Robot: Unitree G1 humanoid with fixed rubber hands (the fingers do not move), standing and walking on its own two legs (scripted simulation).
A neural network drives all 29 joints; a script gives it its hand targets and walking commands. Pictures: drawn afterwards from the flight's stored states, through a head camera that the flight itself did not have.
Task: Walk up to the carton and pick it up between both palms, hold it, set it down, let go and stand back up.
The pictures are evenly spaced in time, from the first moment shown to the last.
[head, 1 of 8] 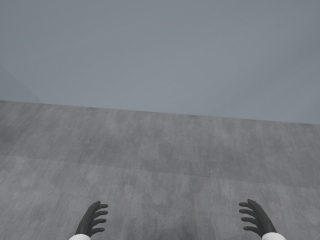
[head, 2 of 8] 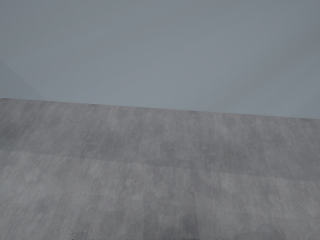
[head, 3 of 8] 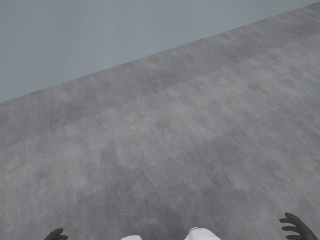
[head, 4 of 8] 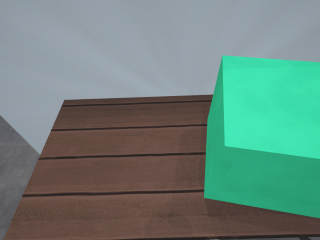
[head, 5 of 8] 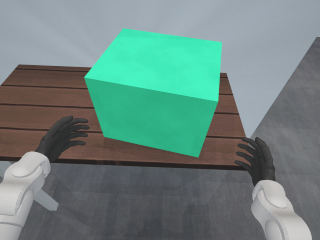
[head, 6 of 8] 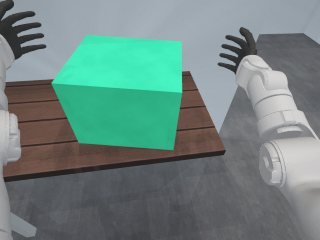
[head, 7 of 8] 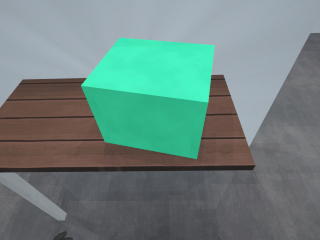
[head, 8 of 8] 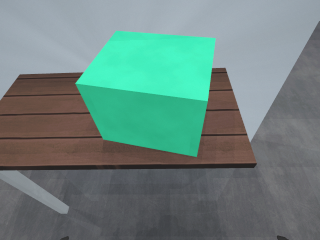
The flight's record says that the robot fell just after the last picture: no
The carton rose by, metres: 0.00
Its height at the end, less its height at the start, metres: +0.00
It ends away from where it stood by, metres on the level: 0.00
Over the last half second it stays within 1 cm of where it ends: yes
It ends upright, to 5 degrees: yes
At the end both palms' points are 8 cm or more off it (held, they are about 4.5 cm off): yes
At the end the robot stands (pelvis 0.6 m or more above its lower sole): yes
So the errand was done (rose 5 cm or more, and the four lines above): no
